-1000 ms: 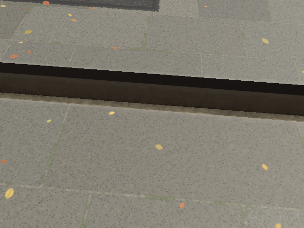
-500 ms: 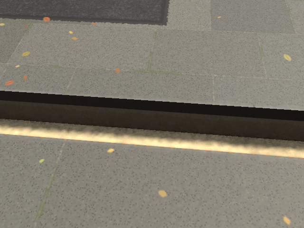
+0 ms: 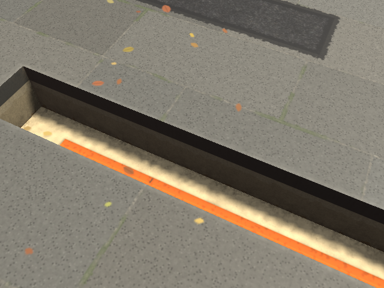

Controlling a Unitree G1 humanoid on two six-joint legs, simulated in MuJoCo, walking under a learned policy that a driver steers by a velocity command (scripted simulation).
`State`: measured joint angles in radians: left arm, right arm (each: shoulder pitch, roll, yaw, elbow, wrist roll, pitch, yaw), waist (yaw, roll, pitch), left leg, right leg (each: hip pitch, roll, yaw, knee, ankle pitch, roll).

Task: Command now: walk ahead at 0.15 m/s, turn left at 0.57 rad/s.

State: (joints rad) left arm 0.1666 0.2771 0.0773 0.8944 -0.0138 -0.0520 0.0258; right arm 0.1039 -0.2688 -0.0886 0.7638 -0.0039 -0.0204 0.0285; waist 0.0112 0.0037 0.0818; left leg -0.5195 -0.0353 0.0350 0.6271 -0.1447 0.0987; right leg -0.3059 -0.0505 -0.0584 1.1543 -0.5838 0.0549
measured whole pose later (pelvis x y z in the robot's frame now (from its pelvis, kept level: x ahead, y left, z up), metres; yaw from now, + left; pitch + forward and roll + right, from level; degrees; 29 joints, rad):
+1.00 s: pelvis +0.27 +0.08 +0.02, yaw +17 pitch +3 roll +0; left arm 0.41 0.29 0.06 0.81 -0.04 -0.04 0.01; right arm 0.17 -0.24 -0.05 0.71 0.00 -0.08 0.03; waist 0.03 -0.03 0.01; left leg -0.34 0.01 0.05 0.51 -0.22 0.01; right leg -0.41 -0.06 0.06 1.16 -0.41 -0.01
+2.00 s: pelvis +0.46 +0.17 +0.03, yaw -17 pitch +0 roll +0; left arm 0.22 0.38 0.10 0.60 -0.01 0.08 0.04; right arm 0.16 -0.27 -0.04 0.70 -0.02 0.02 -0.02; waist 0.01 -0.05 0.06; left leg -0.24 0.01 0.00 0.45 -0.20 0.01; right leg -0.56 0.11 0.16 1.19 -0.40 0.07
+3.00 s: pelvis +0.80 +0.01 +0.00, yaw -20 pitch +2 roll -1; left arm -0.05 0.27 0.04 0.62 -0.04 -0.06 -0.07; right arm 0.61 -0.25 -0.03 0.86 0.05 -0.06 -0.05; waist -0.10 -0.02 0.04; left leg 0.18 0.07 0.05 0.29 -0.50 -0.02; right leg -0.86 -0.07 0.04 0.72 0.12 -0.03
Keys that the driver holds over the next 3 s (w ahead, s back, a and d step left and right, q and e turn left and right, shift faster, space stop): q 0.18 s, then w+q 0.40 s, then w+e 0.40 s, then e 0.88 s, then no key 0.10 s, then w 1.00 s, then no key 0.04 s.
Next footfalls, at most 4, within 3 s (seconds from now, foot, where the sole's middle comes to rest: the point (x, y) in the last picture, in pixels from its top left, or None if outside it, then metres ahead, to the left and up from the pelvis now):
0.44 right None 0.17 -0.14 -0.75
0.88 left None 0.30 0.22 -0.75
1.30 right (187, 248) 0.54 0.03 -0.75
1.82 left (119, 245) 0.55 0.27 -0.75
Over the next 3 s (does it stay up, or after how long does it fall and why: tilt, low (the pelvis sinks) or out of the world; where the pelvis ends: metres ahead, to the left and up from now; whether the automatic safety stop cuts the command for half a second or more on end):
stays up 0.80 0.01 0.00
